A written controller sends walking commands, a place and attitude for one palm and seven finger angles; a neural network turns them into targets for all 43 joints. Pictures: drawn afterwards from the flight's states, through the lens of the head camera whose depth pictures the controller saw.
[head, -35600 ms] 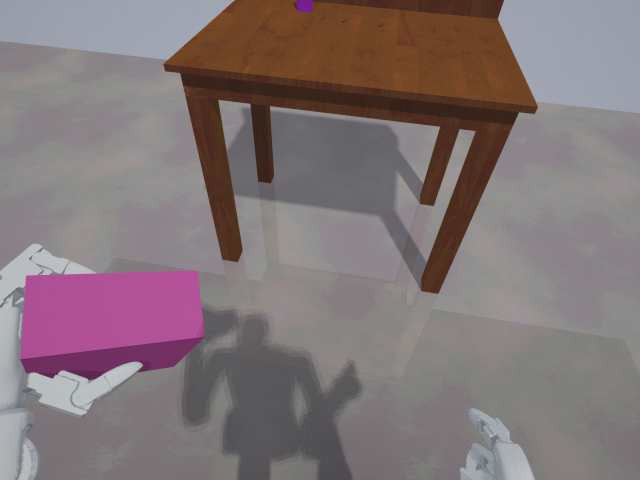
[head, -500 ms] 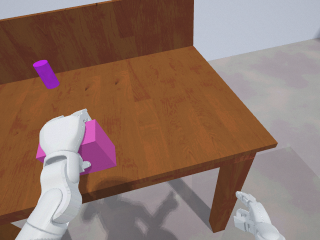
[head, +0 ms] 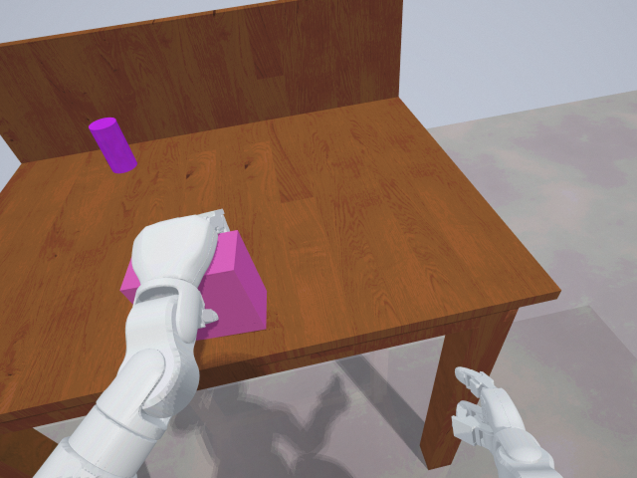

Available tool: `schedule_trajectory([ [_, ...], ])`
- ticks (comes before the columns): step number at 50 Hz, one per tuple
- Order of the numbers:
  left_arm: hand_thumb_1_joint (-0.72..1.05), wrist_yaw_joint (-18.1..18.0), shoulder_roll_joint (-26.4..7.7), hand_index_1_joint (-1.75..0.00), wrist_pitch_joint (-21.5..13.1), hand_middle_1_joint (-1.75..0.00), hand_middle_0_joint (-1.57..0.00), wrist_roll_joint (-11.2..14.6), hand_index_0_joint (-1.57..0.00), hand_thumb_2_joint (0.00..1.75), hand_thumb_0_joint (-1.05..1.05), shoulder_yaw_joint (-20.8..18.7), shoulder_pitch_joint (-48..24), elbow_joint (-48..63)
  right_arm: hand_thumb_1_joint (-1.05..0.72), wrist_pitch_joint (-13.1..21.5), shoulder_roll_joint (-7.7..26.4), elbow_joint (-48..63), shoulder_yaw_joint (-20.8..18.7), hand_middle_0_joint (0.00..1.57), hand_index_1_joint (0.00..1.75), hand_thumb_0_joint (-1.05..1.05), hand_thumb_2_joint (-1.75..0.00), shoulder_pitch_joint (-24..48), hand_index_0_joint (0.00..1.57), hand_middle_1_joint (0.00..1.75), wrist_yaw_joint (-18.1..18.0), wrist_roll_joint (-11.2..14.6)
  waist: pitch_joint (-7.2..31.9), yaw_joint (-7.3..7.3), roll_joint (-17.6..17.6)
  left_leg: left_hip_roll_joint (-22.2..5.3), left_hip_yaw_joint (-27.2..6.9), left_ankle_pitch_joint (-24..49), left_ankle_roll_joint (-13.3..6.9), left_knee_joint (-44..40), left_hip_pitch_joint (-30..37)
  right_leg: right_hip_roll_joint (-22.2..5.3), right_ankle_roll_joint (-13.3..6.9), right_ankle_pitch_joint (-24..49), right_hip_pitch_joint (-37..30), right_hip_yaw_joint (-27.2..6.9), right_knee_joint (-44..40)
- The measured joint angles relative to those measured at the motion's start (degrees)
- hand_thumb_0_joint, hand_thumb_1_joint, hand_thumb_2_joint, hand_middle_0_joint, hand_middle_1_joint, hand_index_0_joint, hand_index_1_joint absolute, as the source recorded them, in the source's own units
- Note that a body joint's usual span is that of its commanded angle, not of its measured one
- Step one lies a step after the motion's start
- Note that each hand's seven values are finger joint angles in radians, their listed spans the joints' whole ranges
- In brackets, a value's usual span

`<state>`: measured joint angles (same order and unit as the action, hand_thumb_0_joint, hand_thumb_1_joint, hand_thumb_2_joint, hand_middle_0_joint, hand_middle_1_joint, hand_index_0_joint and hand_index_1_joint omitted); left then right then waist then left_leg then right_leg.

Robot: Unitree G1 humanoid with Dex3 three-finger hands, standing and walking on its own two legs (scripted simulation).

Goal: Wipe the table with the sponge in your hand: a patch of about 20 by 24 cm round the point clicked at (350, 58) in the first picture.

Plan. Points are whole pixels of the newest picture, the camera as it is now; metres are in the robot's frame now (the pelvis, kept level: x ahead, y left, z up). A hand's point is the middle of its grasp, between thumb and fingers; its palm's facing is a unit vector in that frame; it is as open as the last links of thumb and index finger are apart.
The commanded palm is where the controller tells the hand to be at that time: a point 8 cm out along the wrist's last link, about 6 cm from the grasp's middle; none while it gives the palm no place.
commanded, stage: slide across to the third lane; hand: left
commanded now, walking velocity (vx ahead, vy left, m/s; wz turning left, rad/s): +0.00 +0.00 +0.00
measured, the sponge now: (209, 300) +0.29 +0.22 +0.08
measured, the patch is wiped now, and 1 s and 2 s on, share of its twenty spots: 0.55 0.65 0.95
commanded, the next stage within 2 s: wipe forward along the third lane in 0.54 s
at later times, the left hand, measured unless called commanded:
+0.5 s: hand (228, 269) +0.30 +0.18 +0.14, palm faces +0.15 -0.10 -0.98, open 10.4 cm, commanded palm +0.26 +0.16 +0.19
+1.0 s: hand (236, 257) +0.32 +0.18 +0.14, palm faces +0.08 -0.03 -1.00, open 10.4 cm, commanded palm +0.30 +0.18 +0.17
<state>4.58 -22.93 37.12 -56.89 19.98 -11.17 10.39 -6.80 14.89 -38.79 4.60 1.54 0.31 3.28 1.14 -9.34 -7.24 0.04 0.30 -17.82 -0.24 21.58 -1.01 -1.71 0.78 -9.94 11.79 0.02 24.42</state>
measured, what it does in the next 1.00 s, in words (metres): stands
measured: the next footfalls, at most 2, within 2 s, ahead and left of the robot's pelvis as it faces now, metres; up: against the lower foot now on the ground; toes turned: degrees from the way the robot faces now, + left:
none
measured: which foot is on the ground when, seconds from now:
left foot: down 0.00-1.00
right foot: down 0.00-1.00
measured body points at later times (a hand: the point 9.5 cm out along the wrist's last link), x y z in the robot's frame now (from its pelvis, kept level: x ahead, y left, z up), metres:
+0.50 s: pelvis +0.00 -0.01 +0.00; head -0.03 -0.06 +0.45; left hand +0.28 +0.18 +0.19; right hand +0.25 -0.18 -0.08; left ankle -0.06 +0.12 -0.74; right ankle +0.04 -0.13 -0.74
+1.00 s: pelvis -0.01 -0.02 +0.00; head -0.03 -0.08 +0.45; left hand +0.31 +0.18 +0.19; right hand +0.23 -0.21 -0.10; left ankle -0.06 +0.12 -0.74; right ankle +0.04 -0.13 -0.74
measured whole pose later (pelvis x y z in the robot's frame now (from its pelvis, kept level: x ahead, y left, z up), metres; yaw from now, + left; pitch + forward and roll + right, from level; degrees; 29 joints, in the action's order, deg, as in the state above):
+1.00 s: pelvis -0.01 -0.02 +0.00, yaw +0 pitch -2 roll +1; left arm 3.2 -18.4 38.7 -57.2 21.7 -23.1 -7.4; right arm -7.3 15.5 -41.1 4.7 0.9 -0.9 3.5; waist 2.2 -6.9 -7.2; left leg -0.8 0.5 -16.5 1.1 21.2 -2.7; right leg -0.9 -0.4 -9.2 14.2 -0.1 25.3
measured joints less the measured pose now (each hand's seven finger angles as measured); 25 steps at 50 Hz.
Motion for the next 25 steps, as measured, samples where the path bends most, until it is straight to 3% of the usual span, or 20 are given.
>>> schedule_trajectory([
  [5, -0.52, -0.9, 0.8, -1.3, 0.8, -1.32, -0.66, -0.8, -0.71, 1.04, -0.02, 1.4, -1.2, -1.2, -0.9, -0.1, -0.2, -0.1, 0.1, 0.2, 0.3, 0.01, -0.9, -0.1, 0.2, 0.3, 0.6, 0.1, -0.1, -0.02, -0.1, 0.0, 0.0, 0.4, 0.0, -0.4, 0.2, 0.0, -0.1, 0.4, -0.2, 0.0, -0.5],
  [14, -0.53, -1.5, 2.3, -1.3, 1.4, -1.32, -0.67, 0.0, -0.71, 1.04, -0.02, 3.5, -2.6, -2.3, -0.9, -0.4, -0.2, -0.8, 0.1, 0.2, 0.3, 0.01, -0.9, -0.1, 0.2, 0.3, 1.2, 0.2, 0.5, 0.31, -0.4, 0.0, 0.1, 0.6, 0.1, -0.7, 0.5, 0.1, -0.1, 0.6, -0.5, -0.1, -0.6],
  [25, -0.53, -2.7, 3.3, -1.29, 1.4, -1.31, -0.67, 0.6, -0.72, 1.04, -0.02, 3.3, -2.9, -3.5, -0.9, -1.6, 0.0, -0.7, -0.2, 0.19, 0.3, 0.01, -0.9, 0.2, 0.2, 0.3, 1.4, 0.2, 0.5, 0.81, -0.3, -0.4, 0.6, 0.8, 0.5, -1.0, 0.7, 0.5, -0.4, 0.7, -0.2, -0.5, -0.5],
])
